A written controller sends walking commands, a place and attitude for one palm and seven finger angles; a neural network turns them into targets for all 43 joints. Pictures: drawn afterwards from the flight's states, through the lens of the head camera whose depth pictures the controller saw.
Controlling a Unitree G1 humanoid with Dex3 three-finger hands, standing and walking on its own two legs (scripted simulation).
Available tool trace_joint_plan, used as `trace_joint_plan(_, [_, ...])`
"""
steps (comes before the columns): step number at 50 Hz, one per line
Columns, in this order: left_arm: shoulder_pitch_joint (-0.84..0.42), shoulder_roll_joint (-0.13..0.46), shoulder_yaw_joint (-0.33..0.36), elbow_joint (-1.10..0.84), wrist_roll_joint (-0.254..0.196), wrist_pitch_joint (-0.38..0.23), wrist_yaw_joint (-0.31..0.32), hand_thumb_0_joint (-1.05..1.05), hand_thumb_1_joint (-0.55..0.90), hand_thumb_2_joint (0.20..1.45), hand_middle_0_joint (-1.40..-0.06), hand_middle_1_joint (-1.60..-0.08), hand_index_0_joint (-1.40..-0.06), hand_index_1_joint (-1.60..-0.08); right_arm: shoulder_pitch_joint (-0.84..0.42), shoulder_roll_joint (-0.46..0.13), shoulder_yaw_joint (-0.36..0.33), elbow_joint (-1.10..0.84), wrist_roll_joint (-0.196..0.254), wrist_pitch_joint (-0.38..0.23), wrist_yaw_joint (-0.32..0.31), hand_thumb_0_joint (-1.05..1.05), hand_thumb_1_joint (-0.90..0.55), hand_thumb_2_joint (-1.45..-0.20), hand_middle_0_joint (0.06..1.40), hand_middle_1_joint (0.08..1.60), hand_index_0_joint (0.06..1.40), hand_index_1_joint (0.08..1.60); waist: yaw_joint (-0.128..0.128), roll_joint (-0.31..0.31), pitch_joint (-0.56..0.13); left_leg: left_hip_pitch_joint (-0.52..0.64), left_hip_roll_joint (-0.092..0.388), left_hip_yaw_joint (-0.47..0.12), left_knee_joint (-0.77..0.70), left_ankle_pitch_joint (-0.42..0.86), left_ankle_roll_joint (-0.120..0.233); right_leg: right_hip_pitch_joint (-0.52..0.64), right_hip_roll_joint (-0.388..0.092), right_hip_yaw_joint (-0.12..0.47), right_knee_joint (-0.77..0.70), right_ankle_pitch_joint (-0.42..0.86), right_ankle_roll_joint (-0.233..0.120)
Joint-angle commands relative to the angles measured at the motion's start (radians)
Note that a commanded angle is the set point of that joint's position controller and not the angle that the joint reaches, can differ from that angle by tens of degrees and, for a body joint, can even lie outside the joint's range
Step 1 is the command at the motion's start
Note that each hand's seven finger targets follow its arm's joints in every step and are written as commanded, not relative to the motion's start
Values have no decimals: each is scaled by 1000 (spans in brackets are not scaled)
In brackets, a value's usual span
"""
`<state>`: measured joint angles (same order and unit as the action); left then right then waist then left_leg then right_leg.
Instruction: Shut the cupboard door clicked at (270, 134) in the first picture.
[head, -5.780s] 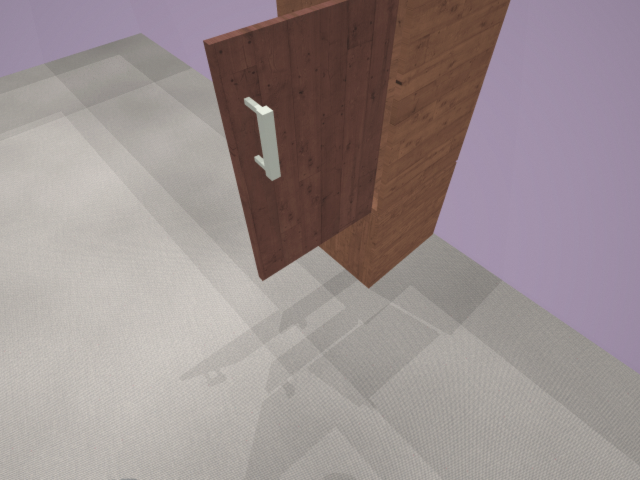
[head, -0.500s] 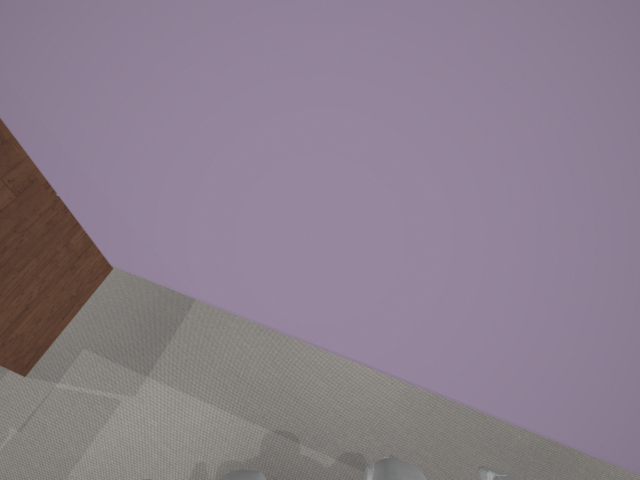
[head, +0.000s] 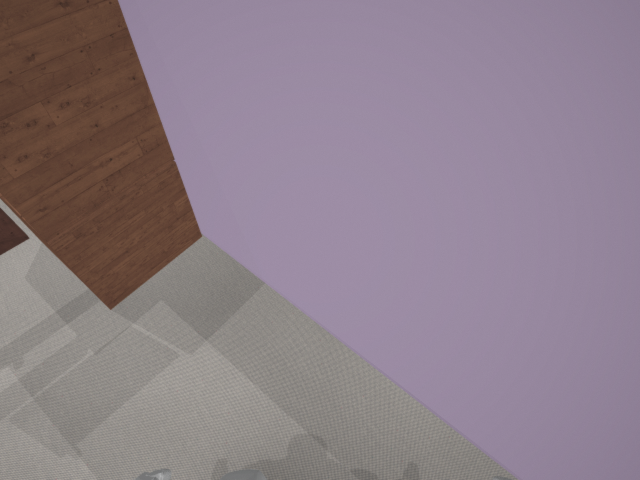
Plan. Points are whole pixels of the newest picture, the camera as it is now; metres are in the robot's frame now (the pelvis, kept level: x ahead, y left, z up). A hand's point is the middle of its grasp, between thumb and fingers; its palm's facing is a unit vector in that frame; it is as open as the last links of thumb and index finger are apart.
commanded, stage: turn to face it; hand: left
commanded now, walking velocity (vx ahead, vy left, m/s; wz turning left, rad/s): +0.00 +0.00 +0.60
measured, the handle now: out of the picture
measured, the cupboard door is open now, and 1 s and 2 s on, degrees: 86 86 86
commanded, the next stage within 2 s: take the last steps up to it in 1.26 s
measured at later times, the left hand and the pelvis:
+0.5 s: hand out of the picture +0.04 +0.19 -0.15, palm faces +0.29 -0.92 -0.28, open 7.4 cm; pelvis +0.01 -0.03 +0.01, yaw +18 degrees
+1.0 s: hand out of the picture -0.01 +0.22 -0.15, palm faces +0.56 -0.78 -0.29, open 7.4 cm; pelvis +0.02 -0.03 +0.00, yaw +35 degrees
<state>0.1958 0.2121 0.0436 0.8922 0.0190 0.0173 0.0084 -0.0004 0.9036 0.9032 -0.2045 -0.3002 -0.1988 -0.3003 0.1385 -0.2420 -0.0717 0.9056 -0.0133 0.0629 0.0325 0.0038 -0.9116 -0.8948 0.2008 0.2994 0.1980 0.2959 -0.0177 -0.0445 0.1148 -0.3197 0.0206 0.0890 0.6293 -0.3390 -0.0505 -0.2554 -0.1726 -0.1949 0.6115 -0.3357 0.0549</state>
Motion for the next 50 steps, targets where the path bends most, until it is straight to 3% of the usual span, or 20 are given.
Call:
trace_joint_plan(1, [-60, 121, 34, -121, -9, 3, 7, 0, 900, 900, -200, -300, -200, -300, 208, -271, -64, -28, -7, -38, -25, 0, -900, -900, 200, 300, 200, 300, -88, 325, -254, 335, 392, -501, -265, 648, 253, -327, 43, 110, 470, -328, 43])
trace_joint_plan(2, [-85, 130, 39, -136, -7, 8, 7, 0, 900, 900, -200, -300, -200, -300, 201, -279, -62, -28, -14, -36, -31, 0, -900, -900, 200, 300, 200, 300, -83, 245, -236, 275, 407, -492, -269, 538, 291, -330, 32, 176, 546, -288, 30])
trace_joint_plan(6, [-66, 118, 43, -74, -2, 16, 0, 0, 900, 900, -200, -300, -200, -300, 55, -190, -34, -54, -12, -49, -49, 0, -900, -900, 200, 300, 200, 300, -13, 228, -148, 145, 228, -359, -285, 379, 198, -296, 58, 200, 500, -102, 29])
trace_joint_plan(12, [-50, 101, 36, -66, -10, 12, 2, 0, 900, 900, -200, -300, -200, -300, 54, -195, -44, -46, -17, -37, -45, 0, -900, -900, 200, 300, 200, 300, -13, 203, -172, 109, 196, -399, -268, 337, 201, -126, 127, 167, 187, -122, 16])
trace_joint_plan(15, [57, 119, 46, -38, -12, 2, 9, 0, 900, 900, -200, -300, -200, -300, -16, -189, -48, -65, -8, -25, -40, 0, -900, -900, 200, 300, 200, 300, 45, 180, -156, -55, 137, -394, -208, 224, 152, 108, 151, 145, -89, 41, 4])
trace_joint_plan(16, [99, 169, 58, -33, -3, -8, 15, 0, 900, 900, -200, -300, -200, -300, -36, -150, -44, -79, 1, -24, -35, 0, -900, -900, 200, 300, 200, 300, 72, 70, -159, -167, 62, -337, -114, 96, 100, 217, 61, 240, -256, 17, -17])
trace_joint_plan(17, [110, 264, 78, -36, 13, -17, 23, 0, 900, 900, -200, -300, -200, -300, -21, -75, -34, -95, 6, -24, -29, 0, -900, -900, 200, 300, 200, 300, 81, -239, -152, -325, -83, -163, 135, -143, 20, 282, -209, 529, -386, -28, -116])
trace_joint_plan(18, [82, 276, 71, -49, 8, -17, 27, 0, 900, 900, -200, -300, -200, -300, -40, -113, -39, -98, -1, -23, -24, 0, -900, -900, 200, 300, 200, 300, 76, -249, -126, -289, -56, -141, 394, -264, 15, 126, -335, 585, -409, 28, -200])
trace_joint_plan(20, [-29, 193, 50, -78, 4, -19, 23, 0, 900, 900, -200, -300, -200, -300, 0, -97, -42, -66, -8, -9, -10, 0, -900, -900, 200, 300, 200, 300, 7, -161, -88, -259, -19, -143, 567, -140, 12, 25, -204, 402, -364, 74, -182])
trace_joint_plan(23, [-27, 156, 39, -78, 2, -24, 26, 0, 900, 900, -200, -300, -200, -300, -15, -70, -29, -56, -2, -3, -2, 0, -900, -900, 200, 300, 200, 300, 5, -212, -94, -236, 12, -83, 479, -117, -17, 95, -148, 207, -282, 422, -156])
trace_joint_plan(27, [74, 211, 61, -43, 11, -26, 25, 0, 900, 900, -200, -300, -200, -300, -81, -31, -6, -76, 6, -21, 2, 0, -900, -900, 200, 300, 200, 300, 64, -148, -150, -141, -6, 1, 149, -135, -14, 227, -182, 167, -171, 633, -159])
trace_joint_plan(30, [69, 230, 66, -32, 2, -21, 15, 0, 900, 900, -200, -300, -200, -300, -17, -52, -6, -61, 3, -29, -2, 0, -900, -900, 200, 300, 200, 300, 30, -139, -162, 25, -36, 35, -64, 28, 4, 154, -165, 109, -72, 588, -100])
trace_joint_plan(31, [48, 219, 65, -36, -4, -18, 11, 0, 900, 900, -200, -300, -200, -300, 42, -82, -15, -48, 2, -35, -2, 0, -900, -900, 200, 300, 200, 300, -7, -72, -188, 143, -12, -5, -176, 154, 19, 79, -153, 76, 24, 498, -59])
trace_joint_plan(33, [-19, 109, 37, -107, -15, -3, 5, 0, 900, 900, -200, -300, -200, -300, 176, -269, -63, -31, -9, -41, -23, 0, -900, -900, 200, 300, 200, 300, -84, 362, -234, 346, 382, -525, -269, 704, 247, -315, 47, 47, 430, -334, 57])
trace_joint_plan(34, [-72, 135, 38, -119, -7, 8, 10, 0, 900, 900, -200, -300, -200, -300, 210, -278, -62, -8, -12, -37, -32, 0, -900, -900, 200, 300, 200, 300, -91, 257, -244, 326, 400, -505, -247, 684, 298, -327, 41, 165, 532, -325, 32])
trace_joint_plan(39, [-54, 112, 43, -62, -4, 19, 1, 0, 900, 900, -200, -300, -200, -300, 44, -183, -34, -44, -13, -47, -51, 0, -900, -900, 200, 300, 200, 300, -9, 212, -146, 147, 211, -356, -283, 386, 203, -273, 66, 195, 467, -107, 27])
trace_joint_plan(47, [9, 106, 39, -47, -9, 4, 6, 0, 900, 900, -200, -300, -200, -300, 17, -182, -44, -49, -13, -30, -43, 0, -900, -900, 200, 300, 200, 300, 19, 197, -170, 30, 151, -414, -228, 327, 178, 32, 159, 147, 2, -13, 6])
trace_joint_plan(48, [57, 122, 46, -38, -10, -3, 10, 0, 900, 900, -200, -300, -200, -300, -9, -171, -41, -57, -6, -29, -41, 0, -900, -900, 200, 300, 200, 300, 50, 165, -174, -37, 120, -395, -181, 284, 147, 139, 145, 155, -137, 77, 3])
trace_joint_plan(49, [87, 182, 60, -32, 0, -13, 20, 0, 900, 900, -200, -300, -200, -300, -10, -120, -37, -67, 3, -27, -36, 0, -900, -900, 200, 300, 200, 300, 67, 4, -171, -181, 35, -327, -52, 123, 91, 261, 6, 301, -293, 32, -33])
trace_joint_plan(50, [91, 266, 74, -34, 12, -19, 24, 0, 900, 900, -200, -300, -200, -300, -11, -65, -26, -89, 6, -28, -31, 0, -900, -900, 200, 300, 200, 300, 75, -279, -142, -294, -111, -132, 196, -182, 13, 257, -250, 555, -378, 80, -144])
